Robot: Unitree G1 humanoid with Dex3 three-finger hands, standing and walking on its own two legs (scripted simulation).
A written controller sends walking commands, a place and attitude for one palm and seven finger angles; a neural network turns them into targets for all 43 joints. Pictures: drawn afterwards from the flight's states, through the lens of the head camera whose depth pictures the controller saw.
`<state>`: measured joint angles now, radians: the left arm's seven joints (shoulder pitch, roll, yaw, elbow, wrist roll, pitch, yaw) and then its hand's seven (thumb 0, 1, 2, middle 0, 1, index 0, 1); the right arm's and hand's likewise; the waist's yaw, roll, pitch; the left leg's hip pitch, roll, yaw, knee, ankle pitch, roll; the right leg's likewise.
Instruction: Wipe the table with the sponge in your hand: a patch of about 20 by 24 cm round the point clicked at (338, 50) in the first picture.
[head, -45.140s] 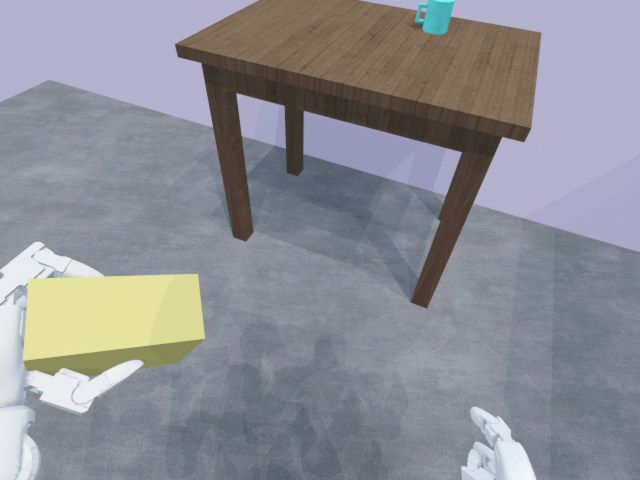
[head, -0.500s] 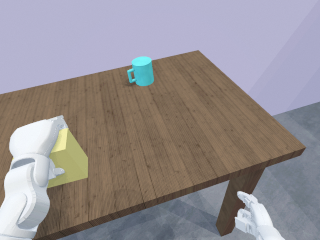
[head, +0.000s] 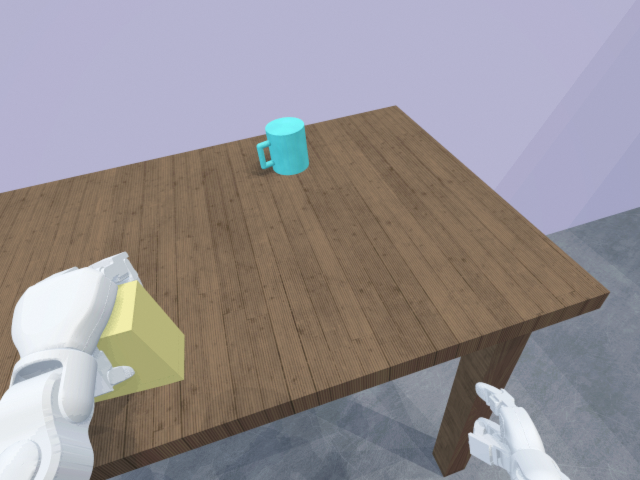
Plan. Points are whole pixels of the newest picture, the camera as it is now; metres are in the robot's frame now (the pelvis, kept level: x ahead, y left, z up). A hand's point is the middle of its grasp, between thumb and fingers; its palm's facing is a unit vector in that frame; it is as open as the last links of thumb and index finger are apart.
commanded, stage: lift the sponge slowly off the table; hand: left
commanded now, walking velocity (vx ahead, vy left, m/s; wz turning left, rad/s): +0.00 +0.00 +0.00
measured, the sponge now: (125, 354) +0.22 +0.28 +0.09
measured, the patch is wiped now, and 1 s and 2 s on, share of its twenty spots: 0.95 0.95 0.95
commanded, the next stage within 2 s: none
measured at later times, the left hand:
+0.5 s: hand (102, 327) +0.21 +0.27 +0.15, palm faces +0.16 -0.13 -0.98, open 10.3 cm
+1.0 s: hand (103, 303) +0.22 +0.26 +0.18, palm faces +0.21 -0.11 -0.97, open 10.3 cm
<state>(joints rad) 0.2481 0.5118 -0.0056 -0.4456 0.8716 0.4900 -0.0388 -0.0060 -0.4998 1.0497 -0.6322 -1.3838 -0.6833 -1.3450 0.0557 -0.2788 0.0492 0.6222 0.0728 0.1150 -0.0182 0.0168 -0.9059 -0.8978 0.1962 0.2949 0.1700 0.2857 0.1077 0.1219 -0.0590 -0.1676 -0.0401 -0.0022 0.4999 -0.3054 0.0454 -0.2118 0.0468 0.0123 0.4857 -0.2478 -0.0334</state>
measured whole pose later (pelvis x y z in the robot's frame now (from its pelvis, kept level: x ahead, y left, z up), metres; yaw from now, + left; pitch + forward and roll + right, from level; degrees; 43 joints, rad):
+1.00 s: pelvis -0.01 -0.01 +0.00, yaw +0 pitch -3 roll +0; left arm 0.09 0.58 -0.01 -0.43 0.79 0.54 -0.11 -0.01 -0.53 1.05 -0.68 -1.33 -0.73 -1.29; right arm 0.04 -0.27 0.07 0.65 0.07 0.08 -0.05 0.02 -0.91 -0.90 0.20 0.29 0.17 0.28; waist 0.13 0.13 -0.03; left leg -0.13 -0.03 -0.01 0.45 -0.27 0.02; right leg -0.18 0.05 0.00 0.46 -0.22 -0.05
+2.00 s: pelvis -0.03 -0.01 +0.00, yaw +1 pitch -3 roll +1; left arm -0.15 0.63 0.00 -0.43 0.73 0.59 -0.17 -0.01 -0.53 1.05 -0.69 -1.33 -0.73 -1.29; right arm 0.03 -0.28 0.07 0.64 0.09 0.08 -0.08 0.02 -0.91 -0.90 0.20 0.29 0.16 0.28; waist 0.14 0.13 -0.02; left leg -0.15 -0.05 -0.01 0.46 -0.25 0.03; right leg -0.21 0.04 0.00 0.48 -0.21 -0.05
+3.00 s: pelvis -0.03 -0.02 +0.00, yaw +0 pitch -5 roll +0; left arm 0.06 0.66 0.08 -0.53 0.70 0.59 -0.14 -0.01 -0.53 1.05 -0.69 -1.33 -0.73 -1.29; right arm 0.04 -0.28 0.08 0.61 0.09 0.09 -0.08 0.02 -0.91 -0.90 0.20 0.29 0.18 0.29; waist 0.14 0.12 -0.02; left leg -0.15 -0.03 -0.01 0.49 -0.26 0.02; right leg -0.20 0.06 0.01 0.48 -0.20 -0.05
